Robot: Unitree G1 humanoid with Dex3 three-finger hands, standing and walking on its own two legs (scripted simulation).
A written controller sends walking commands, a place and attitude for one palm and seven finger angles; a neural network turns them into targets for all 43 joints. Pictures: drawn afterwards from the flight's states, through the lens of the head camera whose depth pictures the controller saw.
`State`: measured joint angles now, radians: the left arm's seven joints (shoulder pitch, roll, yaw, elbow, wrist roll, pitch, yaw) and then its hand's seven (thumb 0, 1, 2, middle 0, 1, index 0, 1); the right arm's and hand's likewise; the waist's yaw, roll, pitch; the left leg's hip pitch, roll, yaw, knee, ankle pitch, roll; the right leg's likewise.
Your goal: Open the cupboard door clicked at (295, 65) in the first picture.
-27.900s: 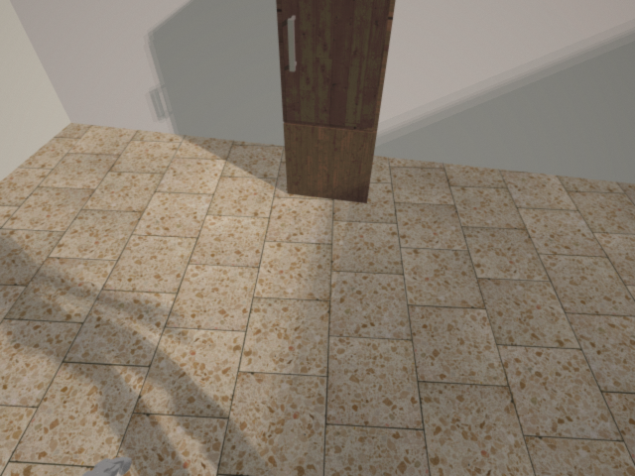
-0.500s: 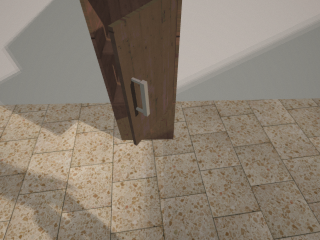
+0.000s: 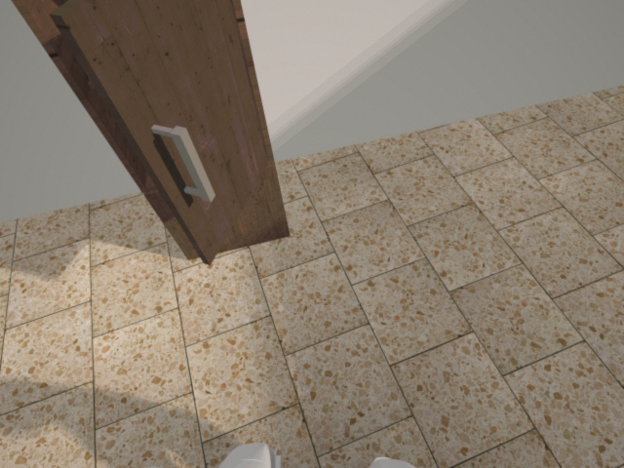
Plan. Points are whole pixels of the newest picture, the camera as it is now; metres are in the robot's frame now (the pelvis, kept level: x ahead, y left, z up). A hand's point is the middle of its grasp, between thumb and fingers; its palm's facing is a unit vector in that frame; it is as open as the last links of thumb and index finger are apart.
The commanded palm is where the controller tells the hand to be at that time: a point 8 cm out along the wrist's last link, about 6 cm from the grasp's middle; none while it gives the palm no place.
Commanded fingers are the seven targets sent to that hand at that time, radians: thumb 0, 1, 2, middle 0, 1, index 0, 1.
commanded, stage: walk to a spot facing it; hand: left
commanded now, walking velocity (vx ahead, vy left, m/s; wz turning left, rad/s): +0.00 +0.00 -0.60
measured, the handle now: (185, 165) +0.58 +0.28 -0.02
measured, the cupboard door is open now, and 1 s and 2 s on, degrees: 57 57 57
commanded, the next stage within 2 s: none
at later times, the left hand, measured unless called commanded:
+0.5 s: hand (194, 443) +0.15 +0.20 -0.15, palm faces -0.22 -0.95 -0.22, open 7.4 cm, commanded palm none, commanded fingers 0.00 0.90 0.90 -0.20 -0.30 -0.20 -0.30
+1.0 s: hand (282, 366) +0.27 +0.09 -0.15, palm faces -0.61 -0.78 -0.17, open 7.4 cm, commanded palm none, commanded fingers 0.00 0.90 0.90 -0.20 -0.30 -0.20 -0.30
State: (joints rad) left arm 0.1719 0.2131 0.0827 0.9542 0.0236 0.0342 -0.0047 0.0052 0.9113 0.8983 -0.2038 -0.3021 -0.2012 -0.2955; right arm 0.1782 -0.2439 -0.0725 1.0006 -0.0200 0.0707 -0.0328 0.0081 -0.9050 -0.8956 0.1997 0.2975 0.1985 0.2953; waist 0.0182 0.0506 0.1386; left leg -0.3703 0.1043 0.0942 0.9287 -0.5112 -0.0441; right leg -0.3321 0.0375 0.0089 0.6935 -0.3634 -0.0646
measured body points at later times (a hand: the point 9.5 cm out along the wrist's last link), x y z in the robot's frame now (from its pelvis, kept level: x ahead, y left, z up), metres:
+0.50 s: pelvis +0.01 +0.02 +0.02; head +0.08 +0.02 +0.46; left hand +0.17 +0.25 -0.13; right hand +0.04 -0.25 -0.11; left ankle +0.03 +0.16 -0.72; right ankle -0.03 -0.10 -0.65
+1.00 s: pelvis +0.09 -0.03 +0.02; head +0.13 -0.04 +0.46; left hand +0.30 +0.13 -0.14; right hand -0.04 -0.26 -0.11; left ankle +0.13 +0.08 -0.72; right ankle -0.01 -0.13 -0.65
